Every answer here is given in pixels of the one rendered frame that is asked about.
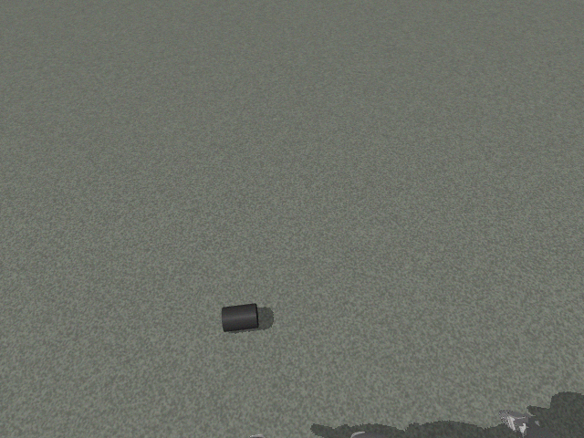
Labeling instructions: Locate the right robot hand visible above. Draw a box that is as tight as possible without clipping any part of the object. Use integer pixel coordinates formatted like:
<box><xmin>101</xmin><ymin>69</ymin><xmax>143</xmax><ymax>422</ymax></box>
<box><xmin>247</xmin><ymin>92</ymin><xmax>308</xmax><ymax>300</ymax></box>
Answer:
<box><xmin>499</xmin><ymin>410</ymin><xmax>557</xmax><ymax>438</ymax></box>

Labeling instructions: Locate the can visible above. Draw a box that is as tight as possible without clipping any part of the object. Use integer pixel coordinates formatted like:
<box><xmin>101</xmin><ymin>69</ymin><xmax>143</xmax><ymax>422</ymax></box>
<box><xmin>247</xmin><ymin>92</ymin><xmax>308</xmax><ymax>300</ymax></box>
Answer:
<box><xmin>222</xmin><ymin>303</ymin><xmax>258</xmax><ymax>332</ymax></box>

